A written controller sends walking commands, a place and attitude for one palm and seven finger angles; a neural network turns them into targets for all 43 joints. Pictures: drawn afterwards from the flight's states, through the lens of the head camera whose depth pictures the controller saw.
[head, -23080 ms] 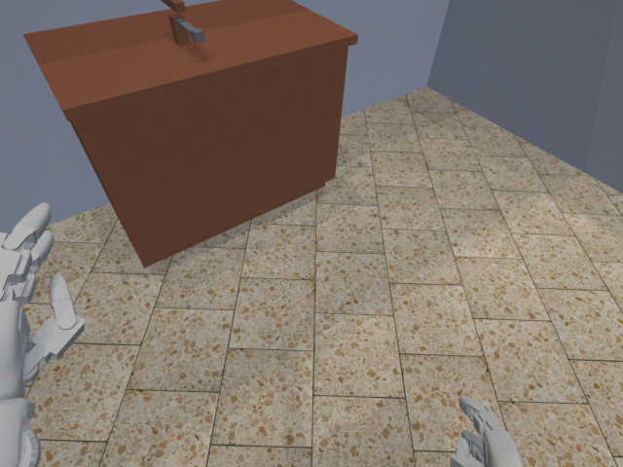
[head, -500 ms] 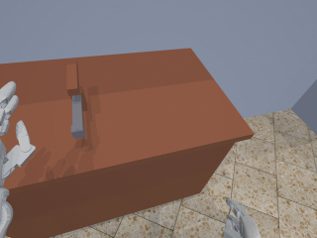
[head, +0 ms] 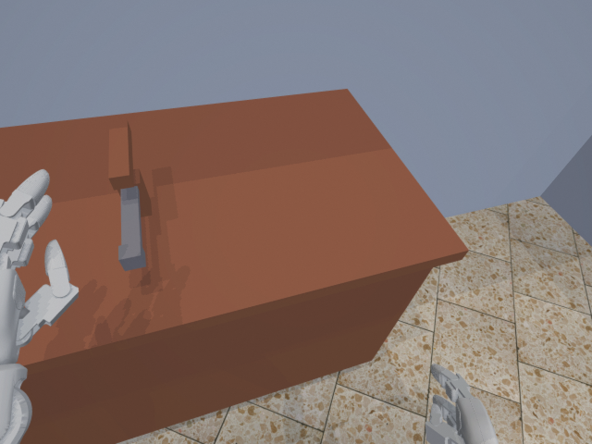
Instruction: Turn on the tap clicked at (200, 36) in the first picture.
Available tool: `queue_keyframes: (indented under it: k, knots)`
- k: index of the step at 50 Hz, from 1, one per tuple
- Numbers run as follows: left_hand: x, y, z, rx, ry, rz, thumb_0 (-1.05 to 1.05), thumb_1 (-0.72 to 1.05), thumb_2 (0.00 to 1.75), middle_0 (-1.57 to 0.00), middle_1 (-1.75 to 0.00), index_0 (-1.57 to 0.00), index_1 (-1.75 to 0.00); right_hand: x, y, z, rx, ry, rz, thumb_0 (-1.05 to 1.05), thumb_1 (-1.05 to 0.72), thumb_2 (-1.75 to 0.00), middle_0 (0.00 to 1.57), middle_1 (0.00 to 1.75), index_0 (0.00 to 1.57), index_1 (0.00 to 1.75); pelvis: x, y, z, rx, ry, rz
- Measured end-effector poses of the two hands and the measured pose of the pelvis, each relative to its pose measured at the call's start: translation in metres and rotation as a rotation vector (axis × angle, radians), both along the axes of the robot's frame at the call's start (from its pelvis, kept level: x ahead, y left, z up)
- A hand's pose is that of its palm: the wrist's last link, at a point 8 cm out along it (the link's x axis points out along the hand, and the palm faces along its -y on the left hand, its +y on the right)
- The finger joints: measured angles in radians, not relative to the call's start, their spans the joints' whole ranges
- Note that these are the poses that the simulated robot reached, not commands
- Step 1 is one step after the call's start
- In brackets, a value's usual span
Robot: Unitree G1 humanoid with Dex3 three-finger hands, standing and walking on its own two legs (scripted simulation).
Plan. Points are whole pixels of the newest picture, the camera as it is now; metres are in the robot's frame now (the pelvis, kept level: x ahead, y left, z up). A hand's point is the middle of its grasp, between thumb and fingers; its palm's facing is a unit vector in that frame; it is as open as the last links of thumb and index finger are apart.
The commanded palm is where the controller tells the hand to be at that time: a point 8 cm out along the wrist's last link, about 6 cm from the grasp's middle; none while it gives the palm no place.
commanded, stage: come to a stop and stand still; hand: left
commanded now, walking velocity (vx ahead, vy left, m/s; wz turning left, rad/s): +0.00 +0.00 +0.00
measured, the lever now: (132, 256) +0.33 +0.26 +0.05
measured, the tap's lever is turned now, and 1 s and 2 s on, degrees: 0 0 0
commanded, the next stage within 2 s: look again from close up in 1.20 s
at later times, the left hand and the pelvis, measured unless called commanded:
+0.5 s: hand (46, 235) +0.25 +0.27 +0.20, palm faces +0.47 -0.75 -0.46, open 7.4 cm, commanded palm +0.16 +0.27 +0.17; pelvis +0.00 -0.02 -0.01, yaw +0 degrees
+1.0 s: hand (45, 304) +0.20 +0.26 +0.16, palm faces +0.38 -0.83 -0.41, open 7.4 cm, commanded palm +0.13 +0.29 +0.17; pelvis -0.02 +0.00 -0.01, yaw +2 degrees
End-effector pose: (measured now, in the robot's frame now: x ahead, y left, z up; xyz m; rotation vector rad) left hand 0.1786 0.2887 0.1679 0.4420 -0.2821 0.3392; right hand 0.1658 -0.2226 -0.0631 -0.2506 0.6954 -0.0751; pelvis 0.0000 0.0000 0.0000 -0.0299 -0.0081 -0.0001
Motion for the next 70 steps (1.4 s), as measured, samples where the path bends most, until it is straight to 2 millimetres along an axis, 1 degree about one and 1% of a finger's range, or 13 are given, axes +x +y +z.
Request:
queue_keyframes:
  k: [16,18,20,23,26,30,33,36,40,46,52,60,70]
  knots:
    - [0.003,-0.009,0.000,-0.018,0.024,0.009,0.01,0.89,0.89,-0.21,-0.30,-0.21,-0.30,0.017,-0.004,0.003,0.011,-0.022,0.003,0.02,-0.90,-0.90,0.20,0.30,0.21,0.30,0.005,-0.008,0.001,0.000,0.005,0.000]
    - [0.011,-0.006,0.016,0.091,-0.022,-0.017,0.01,0.89,0.89,-0.22,-0.30,-0.21,-0.30,0.016,0.001,0.002,-0.003,-0.019,0.031,0.02,-0.90,-0.90,0.20,0.30,0.20,0.29,0.002,-0.010,-0.002,-0.001,0.009,0.024]
    - [0.019,0.006,0.037,0.199,-0.105,0.007,0.01,0.88,0.89,-0.22,-0.30,-0.22,-0.30,0.014,0.004,-0.004,-0.001,-0.003,0.079,0.02,-0.90,-0.90,0.20,0.30,0.20,0.29,-0.001,-0.015,-0.005,0.012,0.018,0.029]
    - [0.026,0.018,0.054,0.226,-0.171,0.045,0.01,0.89,0.89,-0.22,-0.30,-0.22,-0.30,0.009,0.004,-0.011,0.025,0.025,0.107,0.02,-0.90,-0.90,0.20,0.30,0.21,0.30,-0.001,-0.017,-0.006,0.012,0.039,0.014]
    - [0.023,0.009,0.044,0.187,-0.138,0.008,0.01,0.89,0.89,-0.21,-0.30,-0.21,-0.30,0.000,-0.002,-0.013,0.047,0.033,0.091,0.02,-0.90,-0.90,0.20,0.30,0.21,0.30,0.003,-0.014,-0.006,0.008,0.055,-0.001]
    - [0.013,-0.006,0.010,0.111,-0.020,-0.061,0.01,0.89,0.89,-0.21,-0.30,-0.21,-0.30,-0.014,-0.013,-0.018,0.020,0.078,0.064,0.02,-0.90,-0.90,0.20,0.30,0.21,0.30,0.007,-0.010,-0.007,0.011,0.058,0.003]
    - [0.006,-0.002,-0.010,0.075,0.048,-0.050,0.01,0.89,0.89,-0.21,-0.30,-0.21,-0.30,-0.023,-0.020,-0.023,-0.017,0.136,0.059,0.02,-0.90,-0.90,0.20,0.30,0.21,0.30,0.006,-0.008,-0.007,0.009,0.056,0.018]
    - [0.002,0.011,-0.018,0.056,0.064,-0.004,0.01,0.88,0.89,-0.22,-0.30,-0.22,-0.30,-0.027,-0.021,-0.026,-0.040,0.174,0.063,0.02,-0.90,-0.90,0.20,0.30,0.21,0.30,0.003,-0.006,-0.008,0.006,0.052,0.033]
    - [-0.003,0.020,-0.013,0.049,0.018,0.029,0.01,0.89,0.89,-0.22,-0.30,-0.22,-0.30,-0.024,-0.014,-0.024,-0.037,0.160,0.081,0.02,-0.90,-0.90,0.20,0.30,0.20,0.29,-0.003,-0.003,-0.009,0.007,0.044,0.040]
    - [-0.012,0.013,0.003,0.073,-0.053,-0.010,0.01,0.89,0.89,-0.21,-0.30,-0.21,-0.30,-0.012,0.006,-0.019,0.008,0.076,0.102,0.02,-0.90,-0.90,0.20,0.30,0.20,0.29,-0.012,0.000,-0.010,0.008,0.036,0.039]
    - [-0.020,0.017,0.001,0.056,-0.027,-0.004,0.01,0.89,0.89,-0.21,-0.30,-0.21,-0.30,-0.005,0.020,-0.015,0.043,0.027,0.097,0.02,-0.90,-0.90,0.20,0.30,0.21,0.30,-0.018,0.003,-0.009,-0.002,0.034,0.033]
    - [-0.026,0.018,-0.008,0.008,0.024,0.021,0.01,0.89,0.89,-0.21,-0.30,-0.21,-0.30,-0.005,0.021,-0.010,0.032,0.005,0.081,0.02,-0.90,-0.90,0.20,0.30,0.21,0.30,-0.021,0.007,-0.006,0.001,0.020,0.027]
    - [-0.017,0.010,-0.006,0.006,0.040,0.005,0.01,0.89,0.89,-0.21,-0.30,-0.21,-0.30,-0.006,0.013,-0.003,0.015,-0.016,0.039,0.02,-0.90,-0.90,0.20,0.30,0.21,0.30,-0.019,0.007,-0.004,-0.004,0.006,0.010]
